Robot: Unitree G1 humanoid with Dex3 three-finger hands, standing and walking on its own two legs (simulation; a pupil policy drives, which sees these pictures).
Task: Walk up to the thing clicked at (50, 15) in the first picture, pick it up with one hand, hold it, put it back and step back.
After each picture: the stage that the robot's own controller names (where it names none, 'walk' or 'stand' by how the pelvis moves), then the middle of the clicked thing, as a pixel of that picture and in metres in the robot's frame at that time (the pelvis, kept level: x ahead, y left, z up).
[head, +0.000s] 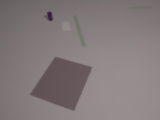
stand; (50, 16) +1.97 +0.51 -0.72
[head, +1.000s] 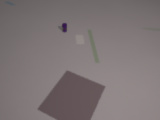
walk; (64, 27) +1.88 +0.24 -0.70
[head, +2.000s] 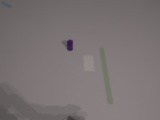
walk; (70, 45) +1.28 +0.12 -0.70
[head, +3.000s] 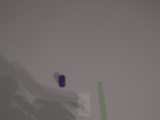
walk; (62, 81) +0.84 +0.16 -0.71
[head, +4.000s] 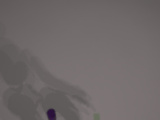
walk; (51, 115) +0.53 +0.22 -0.71
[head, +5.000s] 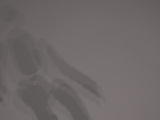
stand; out of the picture +0.37 +0.21 -0.70
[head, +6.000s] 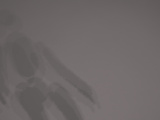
stand; out of the picture +0.34 +0.21 -0.73
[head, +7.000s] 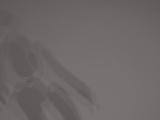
stand; out of the picture +0.34 +0.21 -0.73
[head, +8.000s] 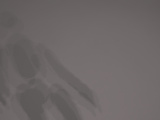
stand; out of the picture +0.34 +0.22 -0.73
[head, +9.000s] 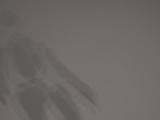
stand; out of the picture +0.33 +0.22 -0.73
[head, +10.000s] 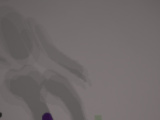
go down; (47, 119) +0.36 +0.22 -0.67
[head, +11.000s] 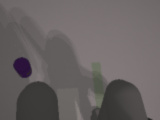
go down; (23, 68) +0.42 +0.24 -0.30
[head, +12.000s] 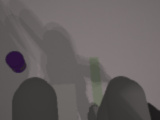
close in; (16, 62) +0.42 +0.25 -0.28
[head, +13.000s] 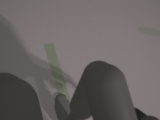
close; out of the picture +0.41 +0.29 -0.22
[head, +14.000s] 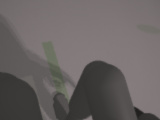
close; out of the picture +0.40 +0.29 -0.22
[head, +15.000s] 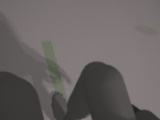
lift; out of the picture +0.38 +0.29 -0.23
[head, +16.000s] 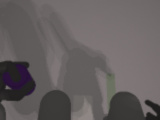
lift; (21, 81) +0.32 +0.23 -0.04
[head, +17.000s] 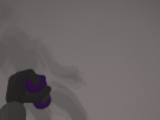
hold; (39, 92) +0.32 +0.17 +0.00
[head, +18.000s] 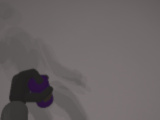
hold; (41, 91) +0.33 +0.17 -0.01
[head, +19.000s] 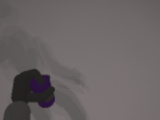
crouch; (43, 92) +0.33 +0.16 -0.01
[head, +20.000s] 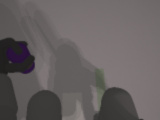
crouch; (22, 59) +0.42 +0.21 -0.11
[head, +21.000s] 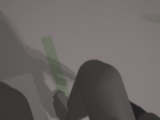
lower; out of the picture +0.42 +0.30 -0.23
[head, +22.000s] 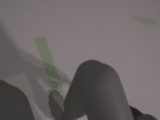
lower; out of the picture +0.42 +0.30 -0.23
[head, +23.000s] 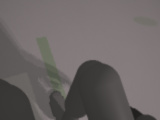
lower; out of the picture +0.42 +0.30 -0.23
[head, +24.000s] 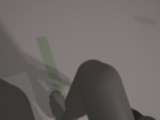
lower; out of the picture +0.42 +0.30 -0.22
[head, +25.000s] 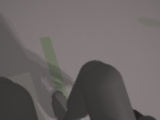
loosen; out of the picture +0.41 +0.29 -0.23
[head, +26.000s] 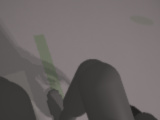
withdraw; out of the picture +0.41 +0.29 -0.23
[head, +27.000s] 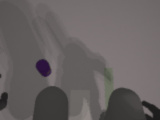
walk; (44, 68) +0.45 +0.22 -0.38
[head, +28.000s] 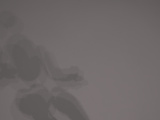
stand; out of the picture +0.37 +0.18 -0.66
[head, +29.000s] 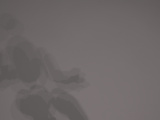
stand; out of the picture +0.39 +0.19 -0.66
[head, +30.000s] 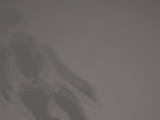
stand; out of the picture +0.39 +0.18 -0.70
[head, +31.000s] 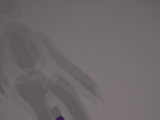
stand; out of the picture +0.40 +0.19 -0.71
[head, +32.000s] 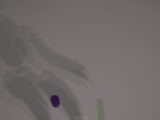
walk; (55, 101) +0.50 +0.21 -0.71
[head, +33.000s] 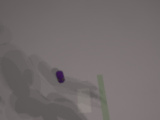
walk; (60, 77) +0.77 +0.28 -0.69
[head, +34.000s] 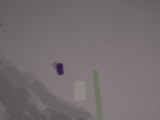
stand; (60, 69) +1.00 +0.25 -0.71
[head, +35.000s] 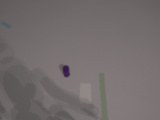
stand; (66, 71) +0.99 +0.21 -0.72
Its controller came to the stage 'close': yes
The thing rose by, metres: 0.71
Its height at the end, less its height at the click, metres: +0.00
